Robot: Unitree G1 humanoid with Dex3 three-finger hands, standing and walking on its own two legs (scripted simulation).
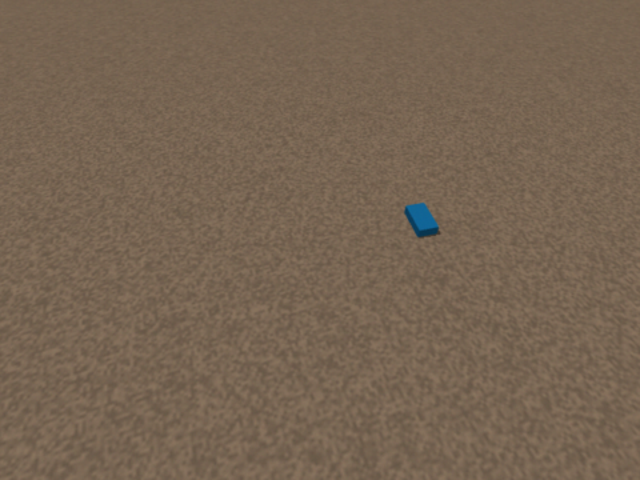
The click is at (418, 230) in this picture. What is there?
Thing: flat box
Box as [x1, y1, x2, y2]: [404, 203, 438, 236]
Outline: 405,207 404,212 417,236 436,233 438,226 424,203 407,205
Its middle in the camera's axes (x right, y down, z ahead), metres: +0.43 -0.07 +1.73
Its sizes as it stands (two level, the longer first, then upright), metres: 0.154 0.088 0.042
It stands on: the floor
